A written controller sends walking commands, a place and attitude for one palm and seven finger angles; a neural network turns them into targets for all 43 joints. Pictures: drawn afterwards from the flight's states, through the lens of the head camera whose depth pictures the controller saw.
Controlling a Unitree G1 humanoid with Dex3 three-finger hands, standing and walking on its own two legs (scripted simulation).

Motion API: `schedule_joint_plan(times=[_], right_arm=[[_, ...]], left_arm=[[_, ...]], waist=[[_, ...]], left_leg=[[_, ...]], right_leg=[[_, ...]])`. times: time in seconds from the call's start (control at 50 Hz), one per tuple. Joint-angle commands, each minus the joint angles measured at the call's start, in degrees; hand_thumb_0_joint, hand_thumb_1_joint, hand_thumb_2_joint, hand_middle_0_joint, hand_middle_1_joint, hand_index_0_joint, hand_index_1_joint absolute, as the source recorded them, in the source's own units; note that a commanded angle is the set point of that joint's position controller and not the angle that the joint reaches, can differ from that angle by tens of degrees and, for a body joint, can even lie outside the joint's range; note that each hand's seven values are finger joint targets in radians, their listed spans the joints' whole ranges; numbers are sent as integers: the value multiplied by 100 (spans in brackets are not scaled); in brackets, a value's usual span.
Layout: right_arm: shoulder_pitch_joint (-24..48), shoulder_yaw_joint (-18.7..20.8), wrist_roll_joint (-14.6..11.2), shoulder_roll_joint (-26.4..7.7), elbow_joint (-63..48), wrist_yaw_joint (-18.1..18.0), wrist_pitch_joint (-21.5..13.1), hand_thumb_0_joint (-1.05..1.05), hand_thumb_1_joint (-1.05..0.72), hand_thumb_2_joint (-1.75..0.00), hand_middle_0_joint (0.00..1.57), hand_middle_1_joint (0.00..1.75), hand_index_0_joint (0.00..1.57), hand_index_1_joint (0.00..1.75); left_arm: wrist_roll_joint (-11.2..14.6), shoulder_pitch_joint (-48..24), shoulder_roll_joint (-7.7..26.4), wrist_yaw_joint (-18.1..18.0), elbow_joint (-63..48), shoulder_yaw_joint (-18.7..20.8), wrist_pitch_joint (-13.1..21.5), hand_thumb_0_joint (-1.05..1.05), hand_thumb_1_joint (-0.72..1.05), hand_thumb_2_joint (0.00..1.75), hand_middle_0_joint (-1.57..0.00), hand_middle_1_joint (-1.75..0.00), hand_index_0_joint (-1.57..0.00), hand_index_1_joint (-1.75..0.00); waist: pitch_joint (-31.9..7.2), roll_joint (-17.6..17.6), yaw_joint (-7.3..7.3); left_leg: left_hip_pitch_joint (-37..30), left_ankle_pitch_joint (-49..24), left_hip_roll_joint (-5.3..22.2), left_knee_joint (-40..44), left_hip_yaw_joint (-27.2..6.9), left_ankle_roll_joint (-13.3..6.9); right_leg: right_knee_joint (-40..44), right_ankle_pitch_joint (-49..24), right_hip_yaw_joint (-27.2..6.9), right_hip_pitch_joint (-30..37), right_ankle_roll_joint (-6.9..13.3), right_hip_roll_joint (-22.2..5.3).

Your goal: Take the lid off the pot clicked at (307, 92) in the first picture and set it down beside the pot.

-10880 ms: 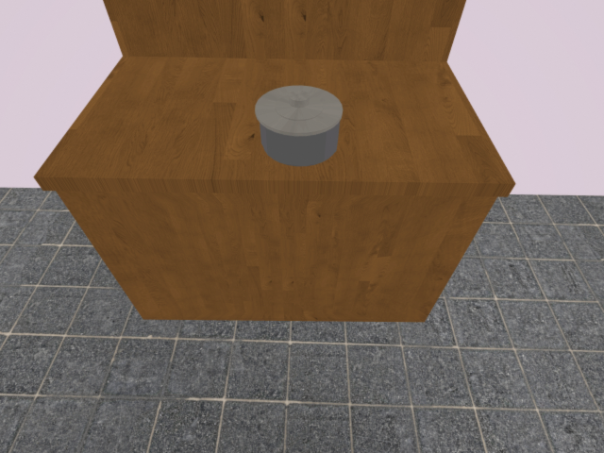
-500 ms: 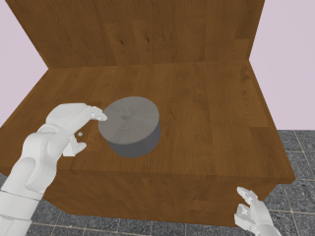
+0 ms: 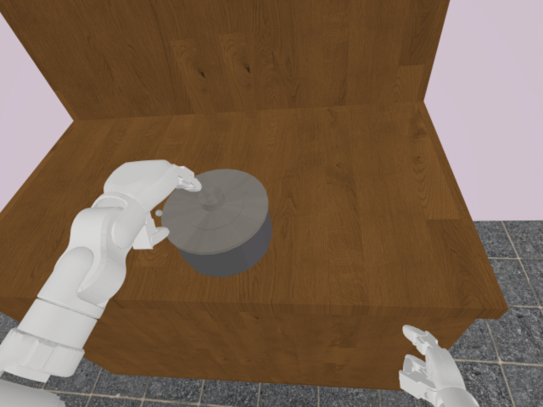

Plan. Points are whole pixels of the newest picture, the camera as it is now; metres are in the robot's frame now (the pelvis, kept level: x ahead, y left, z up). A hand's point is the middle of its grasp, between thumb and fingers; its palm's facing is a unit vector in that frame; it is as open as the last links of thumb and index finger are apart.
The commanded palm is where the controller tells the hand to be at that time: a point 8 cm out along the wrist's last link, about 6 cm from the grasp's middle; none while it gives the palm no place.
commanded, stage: move the open hand above the knob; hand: left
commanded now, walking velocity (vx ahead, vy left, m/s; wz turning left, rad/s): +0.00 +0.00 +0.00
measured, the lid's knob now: (211, 198) +0.44 +0.15 +0.06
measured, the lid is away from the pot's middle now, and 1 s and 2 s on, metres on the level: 0.00 0.00 0.00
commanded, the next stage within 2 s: lower the open fingers around the knob in 1.46 s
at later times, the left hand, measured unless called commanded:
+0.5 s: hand (179, 196) +0.38 +0.17 +0.13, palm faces -0.21 -0.05 -0.98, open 10.1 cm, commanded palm +0.37 +0.17 +0.19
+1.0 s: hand (198, 182) +0.41 +0.14 +0.13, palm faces -0.20 -0.05 -0.98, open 10.1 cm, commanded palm +0.38 +0.15 +0.19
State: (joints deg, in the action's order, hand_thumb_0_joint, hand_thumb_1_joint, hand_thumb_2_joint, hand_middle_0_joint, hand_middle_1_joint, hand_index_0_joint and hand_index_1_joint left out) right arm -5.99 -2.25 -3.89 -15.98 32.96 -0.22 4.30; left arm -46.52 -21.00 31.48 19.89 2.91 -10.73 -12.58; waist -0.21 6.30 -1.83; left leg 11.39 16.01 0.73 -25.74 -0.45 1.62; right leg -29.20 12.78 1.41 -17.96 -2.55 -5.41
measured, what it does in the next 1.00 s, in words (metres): stands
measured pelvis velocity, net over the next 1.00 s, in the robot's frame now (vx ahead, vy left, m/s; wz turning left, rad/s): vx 0.00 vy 0.00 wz -0.01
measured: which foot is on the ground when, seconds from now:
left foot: down 0.00-1.00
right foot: down 0.00-1.00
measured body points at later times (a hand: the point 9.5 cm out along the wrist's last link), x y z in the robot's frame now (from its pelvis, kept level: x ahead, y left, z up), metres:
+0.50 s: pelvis +0.00 +0.00 +0.00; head +0.02 -0.05 +0.45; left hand +0.39 +0.17 +0.18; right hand +0.19 -0.22 -0.11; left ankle -0.03 +0.14 -0.74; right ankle +0.02 -0.15 -0.74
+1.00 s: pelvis +0.00 +0.00 +0.00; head +0.02 -0.05 +0.45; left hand +0.41 +0.14 +0.19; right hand +0.18 -0.23 -0.12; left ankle -0.03 +0.14 -0.74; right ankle +0.02 -0.15 -0.74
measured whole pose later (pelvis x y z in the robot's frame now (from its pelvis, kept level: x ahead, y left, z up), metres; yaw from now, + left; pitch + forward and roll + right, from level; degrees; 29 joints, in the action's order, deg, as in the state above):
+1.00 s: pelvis +0.00 +0.00 +0.00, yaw -1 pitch +3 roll +1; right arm -7.4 -1.7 -4.5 -15.7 34.7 -0.2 5.4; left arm -48.9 -35.5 25.1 18.2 17.3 -16.2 -16.6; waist -1.5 5.6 0.1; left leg 12.5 16.7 0.7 -26.3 0.3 1.5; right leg -30.4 13.5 0.5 -19.7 -2.6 -5.4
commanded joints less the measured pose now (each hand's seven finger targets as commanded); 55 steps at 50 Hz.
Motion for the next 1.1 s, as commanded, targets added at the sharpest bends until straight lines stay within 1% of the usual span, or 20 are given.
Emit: schedule_joint_plan(times=[0.0, 0.1, 0.16, 0.2, 0.3, 0.36, 0.4, 0.46, 0.5, 0.52, 0.64, 0.66, 0.74, 0.8, 0.84, 0.9, 0.94, 1.0, 1.04, 1.08], right_arm=[[837, 204, -42, -499, -951, -5, -275, 0, -90, -90, 20, 30, 20, 30], [869, 209, -28, -476, -962, -33, -280, 0, -90, -90, 20, 30, 20, 30], [731, 194, -39, -468, -878, -54, -249, 0, -90, -90, 20, 30, 20, 30], [783, 204, -45, -512, -871, -57, -265, 0, -90, -90, 20, 30, 20, 30], [772, 205, -50, -513, -858, -56, -259, 0, -90, -90, 20, 30, 20, 30], [736, 225, -54, -445, -876, -21, -246, 0, -90, -90, 20, 30, 20, 30], [727, 235, -51, -493, -841, -14, -254, 0, -90, -90, 20, 30, 20, 30], [674, 177, -77, -490, -731, -57, -190, 0, -90, -90, 20, 30, 20, 30], [741, 223, -65, -490, -779, -55, -205, 0, -90, -90, 20, 30, 20, 30], [703, 204, -49, -434, -788, -64, -219, 0, -90, -90, 20, 30, 20, 30], [594, 199, -62, -485, -650, -59, -183, 0, -90, -90, 20, 30, 20, 30], [643, 186, -68, -457, -663, -57, -183, 0, -90, -90, 20, 30, 20, 30], [648, 212, -49, -436, -697, -42, -181, 0, -90, -90, 20, 30, 20, 30], [629, 221, -60, -488, -716, -42, -192, 0, -90, -90, 20, 30, 20, 30], [609, 212, -76, -448, -716, -37, -167, 0, -90, -90, 20, 30, 20, 30], [690, 237, -52, -471, -802, -25, -181, 0, -90, -90, 20, 30, 20, 30], [631, 234, -58, -405, -808, -19, -182, 0, -90, -90, 20, 30, 20, 30], [670, 223, -78, -489, -757, -38, -160, 0, -90, -90, 20, 30, 20, 30], [696, 221, -85, -421, -788, -40, -156, 0, -90, -90, 20, 30, 20, 30], [707, 233, -87, -414, -799, -42, -156, 0, -90, -90, 20, 30, 20, 30]], left_arm=[[-121, -2064, 1237, -215, -750, 903, -83, 0, -29, 142, -84, -8, -84, -8], [-175, -2537, 1299, -224, -889, 861, -104, 0, -29, 142, -84, -8, -84, -8], [-173, -2677, 1027, -214, -576, 593, -127, 0, -29, 142, -84, -8, -84, -8], [-191, -2631, 1334, -253, -444, 901, -145, 0, -29, 142, -84, -8, -84, -8], [-209, -2925, 1202, -251, -373, 753, -171, 0, -29, 142, -84, -8, -84, -8], [-199, -3034, 782, -224, -478, 372, -178, 0, -29, 142, -84, -8, -84, -8], [-215, -2955, 1065, -256, -275, 676, -202, 0, -29, 142, -84, -8, -84, -8], [-284, -3368, 793, -283, 160, 320, -273, 0, -29, 142, -84, -8, -84, -8], [-293, -3588, 927, -334, -77, 478, -282, 0, -29, 142, -84, -8, -84, -8], [-292, -3790, 738, -322, -201, 267, -272, 0, -29, 142, -84, -8, -84, -8], [-360, -3826, 790, -425, 519, 371, -377, 0, -29, 142, -84, -8, -84, -8], [-363, -3838, 547, -416, 623, 169, -409, 0, -29, 142, -84, -8, -84, -8], [-386, -4125, 438, -398, 538, 69, -447, 0, -29, 142, -84, -8, -84, -8], [-363, -3754, 733, -386, 760, 437, -442, 0, -29, 142, -84, -8, -84, -8], [-388, -3916, 499, -359, 730, 171, -442, 0, -29, 142, -84, -8, -84, -8], [-376, -3946, 821, -383, 286, 472, -384, 0, -29, 142, -84, -8, -84, -8], [-379, -3833, 551, -369, 328, 240, -393, 0, -29, 142, -84, -8, -84, -8], [-357, -3752, 754, -388, 519, 434, -432, 0, -29, 142, -84, -8, -84, -8], [-363, -3888, 437, -364, 345, 102, -447, 0, -29, 142, -84, -8, -84, -8], [-366, -3931, 469, -363, 202, 115, -446, 0, -29, 142, -84, -8, -84, -8]], waist=[[-1653, -719, 46], [-1871, -533, 64], [-1800, -590, 98], [-1838, -635, 63], [-1924, -663, 105], [-2074, -522, 119], [-1988, -696, 100], [-1663, -707, 189], [-1929, -615, 149], [-2199, -565, 158], [-1986, -811, 148], [-1965, -767, 165], [-2184, -704, 189], [-2146, -916, 125], [-2004, -887, 164], [-2290, -782, 95], [-2221, -770, 115], [-1962, -922, 126], [-2013, -844, 159], [-2143, -723, 154]], left_leg=[[-40, -1671, -254, 214, 177, -361], [-164, -1713, -269, 181, 171, -380], [-136, -1759, -277, 219, 173, -368], [-100, -1685, -259, 187, 182, -379], [-85, -1748, -260, 178, 192, -381], [-242, -1978, -270, 174, 179, -371], [-139, -1878, -251, 159, 166, -377], [27, -1554, -257, 263, 195, -351], [-116, -1625, -243, 203, 170, -373], [-247, -1789, -272, 202, 204, -394], [-13, -1736, -241, 212, 174, -360], [-10, -1731, -265, 209, 198, -368], [-98, -1813, -271, 152, 202, -385], [23, -1858, -269, 127, 221, -391], [46, -1743, -259, 176, 238, -384], [-36, -1895, -271, 124, 217, -404], [-87, -1943, -260, 128, 232, -401], [79, -1722, -252, 163, 248, -391], [-2, -1715, -260, 165, 240, -399], [-115, -1749, -269, 148, 235, -399]], right_leg=[[188, -1453, 236, 1161, 350, 399], [160, -1476, 212, 1203, 362, 390], [165, -1514, 261, 1168, 348, 385], [159, -1474, 221, 1187, 362, 392], [139, -1606, 213, 1238, 360, 379], [86, -1738, 253, 1239, 361, 376], [100, -1683, 252, 1231, 373, 394], [157, -1372, 285, 1039, 356, 389], [115, -1398, 250, 1095, 387, 393], [83, -1517, 252, 1229, 367, 389], [61, -1598, 282, 1190, 373, 382], [52, -1607, 282, 1153, 372, 379], [15, -1758, 265, 1223, 376, 369], [4, -1875, 230, 1322, 366, 374], [25, -1771, 261, 1220, 355, 361], [-16, -1934, 205, 1420, 376, 351], [-18, -1948, 233, 1343, 360, 352], [37, -1771, 222, 1247, 363, 370], [33, -1753, 238, 1210, 353, 360], [21, -1735, 225, 1208, 361, 366]])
